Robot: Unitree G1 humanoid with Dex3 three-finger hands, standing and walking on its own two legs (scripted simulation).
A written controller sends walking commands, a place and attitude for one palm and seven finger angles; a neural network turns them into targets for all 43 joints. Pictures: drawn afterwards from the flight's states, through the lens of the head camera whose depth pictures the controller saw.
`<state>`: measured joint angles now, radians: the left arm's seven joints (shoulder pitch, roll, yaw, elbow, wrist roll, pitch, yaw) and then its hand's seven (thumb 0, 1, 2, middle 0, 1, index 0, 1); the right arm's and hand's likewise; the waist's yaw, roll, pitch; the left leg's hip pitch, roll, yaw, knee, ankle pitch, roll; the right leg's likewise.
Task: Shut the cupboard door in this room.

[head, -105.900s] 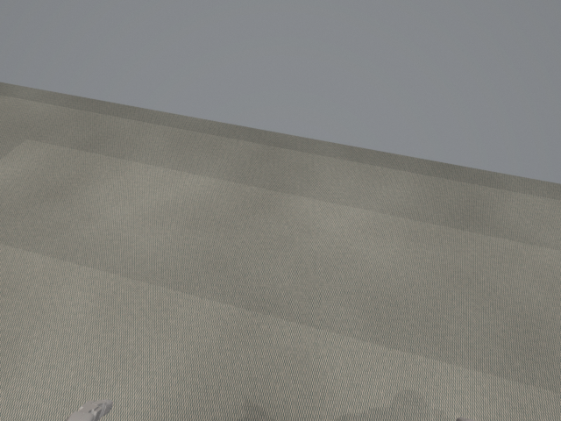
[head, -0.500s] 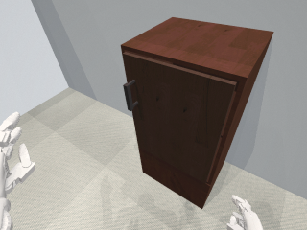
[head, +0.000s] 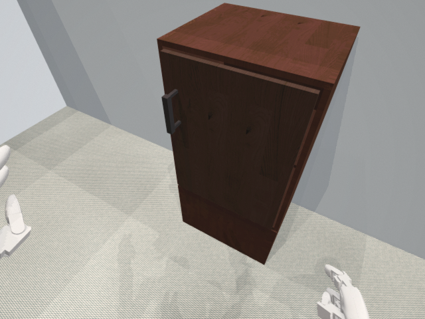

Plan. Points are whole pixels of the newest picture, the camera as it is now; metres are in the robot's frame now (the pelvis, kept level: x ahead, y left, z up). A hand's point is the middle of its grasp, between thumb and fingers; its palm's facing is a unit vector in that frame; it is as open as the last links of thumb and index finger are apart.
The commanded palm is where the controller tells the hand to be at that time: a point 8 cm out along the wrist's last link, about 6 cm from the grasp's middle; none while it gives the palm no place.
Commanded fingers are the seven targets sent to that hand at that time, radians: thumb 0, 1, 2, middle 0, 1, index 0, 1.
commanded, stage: step back with the hand held close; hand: left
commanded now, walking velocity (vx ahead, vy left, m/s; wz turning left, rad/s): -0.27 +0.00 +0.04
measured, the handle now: (172, 111) +0.68 +0.16 +0.01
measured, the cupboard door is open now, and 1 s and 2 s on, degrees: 0 0 0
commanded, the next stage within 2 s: stop stepping back and stand still in 0.64 s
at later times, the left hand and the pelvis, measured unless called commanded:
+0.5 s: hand out of the picture +0.09 +0.30 +0.19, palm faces +0.54 -0.72 -0.44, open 7.4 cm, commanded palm +0.02 +0.32 +0.18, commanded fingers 0.00 0.90 0.90 -0.20 -0.30 -0.20 -0.30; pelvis -0.09 +0.01 -0.01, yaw +5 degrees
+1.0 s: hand out of the picture +0.00 +0.26 +0.18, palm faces +0.43 -0.79 -0.45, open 7.4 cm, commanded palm -0.07 +0.29 +0.18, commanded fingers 0.00 0.90 0.90 -0.20 -0.30 -0.20 -0.30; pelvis -0.21 -0.01 +0.00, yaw -1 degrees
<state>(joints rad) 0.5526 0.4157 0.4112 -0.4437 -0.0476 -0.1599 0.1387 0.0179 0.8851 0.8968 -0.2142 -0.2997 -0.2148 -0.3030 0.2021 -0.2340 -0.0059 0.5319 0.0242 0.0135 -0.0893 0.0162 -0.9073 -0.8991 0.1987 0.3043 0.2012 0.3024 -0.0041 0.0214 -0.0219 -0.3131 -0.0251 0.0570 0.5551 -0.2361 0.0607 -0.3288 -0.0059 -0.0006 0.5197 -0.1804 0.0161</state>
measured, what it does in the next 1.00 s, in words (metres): walks backwards: right foot, then left foot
